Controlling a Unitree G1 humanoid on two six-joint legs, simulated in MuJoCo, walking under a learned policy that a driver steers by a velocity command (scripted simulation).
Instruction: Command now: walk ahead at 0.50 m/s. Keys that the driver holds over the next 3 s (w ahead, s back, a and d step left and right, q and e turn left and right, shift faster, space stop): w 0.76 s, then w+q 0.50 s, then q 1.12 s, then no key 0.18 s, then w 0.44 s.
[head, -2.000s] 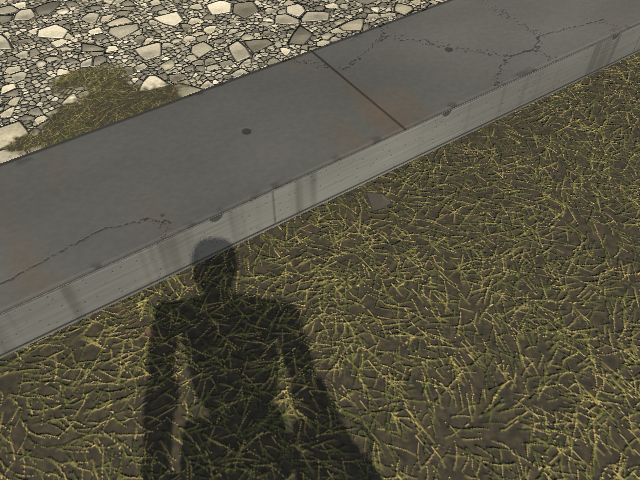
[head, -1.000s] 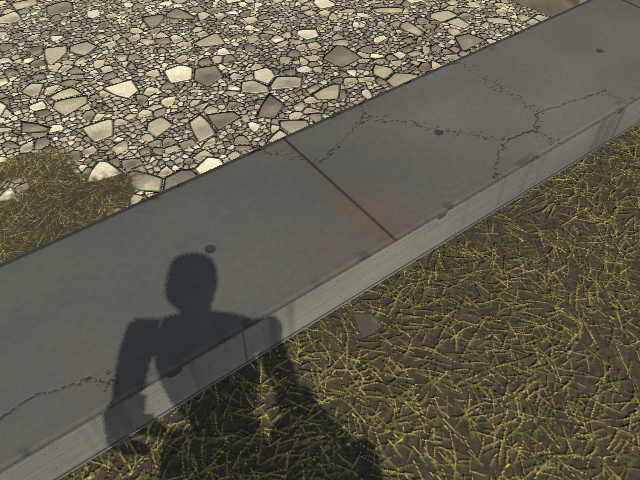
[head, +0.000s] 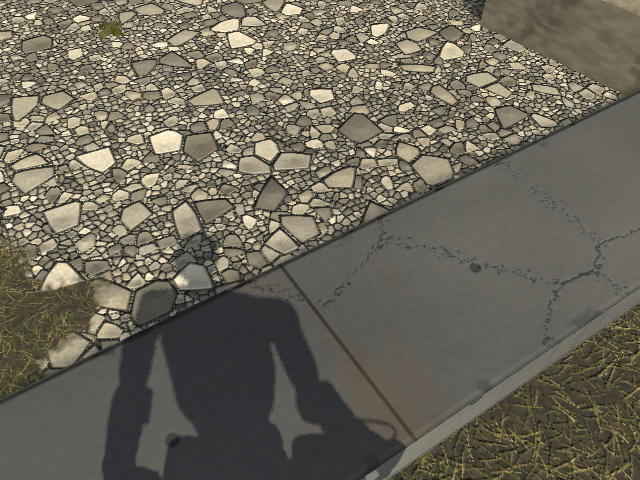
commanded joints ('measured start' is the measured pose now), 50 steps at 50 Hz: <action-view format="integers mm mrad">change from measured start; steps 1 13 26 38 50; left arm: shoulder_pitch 68 -238 184 334 -56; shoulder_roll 29 11 1 11 -17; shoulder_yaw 8 -15 -3 -69 -30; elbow -17 -119 67 140 -142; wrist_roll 7 -13 -5 -60 -50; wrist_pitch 13 20 -6 9 -56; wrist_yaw -9 9 5 61 -47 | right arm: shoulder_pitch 95 213 50 -357 10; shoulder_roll -91 -87 80 111 27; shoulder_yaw -13 -3 14 126 51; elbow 1 41 -75 -333 -90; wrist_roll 10 -13 -4 30 -3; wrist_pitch -23 -4 60 16 38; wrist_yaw -7 -18 -4 -19 34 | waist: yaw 25 -34 -13 7 -70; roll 90 138 -39 -25 43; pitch -17 30 2 -14 -13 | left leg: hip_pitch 93 192 -763 -948 -115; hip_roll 263 261 87 165 292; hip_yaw -220 -118 -51 40 -762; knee -201 -123 1638 1326 -26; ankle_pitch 291 545 -182 17 -352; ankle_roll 97 92 18 -59 210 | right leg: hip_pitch -114 -80 232 187 -479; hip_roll -42 11 -178 -151 74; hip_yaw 7 -75 280 125 120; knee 16 -410 -859 -1005 755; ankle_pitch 67 168 -184 326 24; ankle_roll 21 21 -161 -129 -60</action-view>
